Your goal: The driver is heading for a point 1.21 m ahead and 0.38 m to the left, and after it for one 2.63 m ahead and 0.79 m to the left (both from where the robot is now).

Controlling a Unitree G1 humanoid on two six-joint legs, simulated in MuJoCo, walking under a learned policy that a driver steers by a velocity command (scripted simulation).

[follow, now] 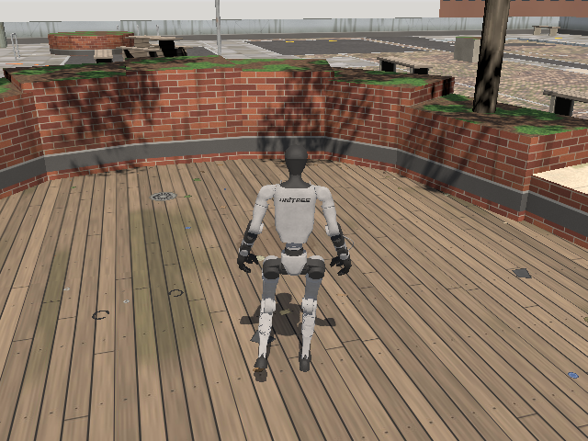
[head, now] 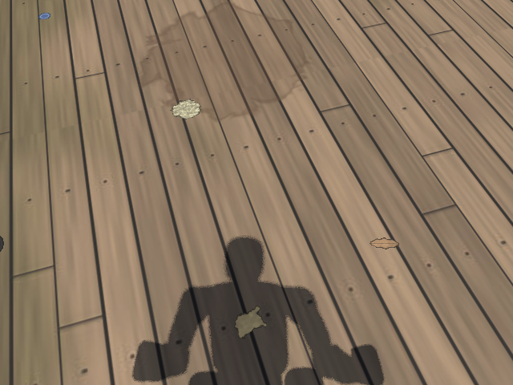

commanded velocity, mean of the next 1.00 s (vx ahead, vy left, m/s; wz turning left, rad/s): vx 0.98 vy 0.00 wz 0.69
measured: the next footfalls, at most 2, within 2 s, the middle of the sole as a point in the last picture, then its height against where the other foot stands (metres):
left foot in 0.34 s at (254, 346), level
right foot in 0.74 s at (291, 217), level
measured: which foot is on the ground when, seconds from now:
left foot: up 0.00-0.32, down 0.34-0.74, up 0.76-1.00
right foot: down 0.00-0.36, up 0.38-0.72, down 0.74-1.00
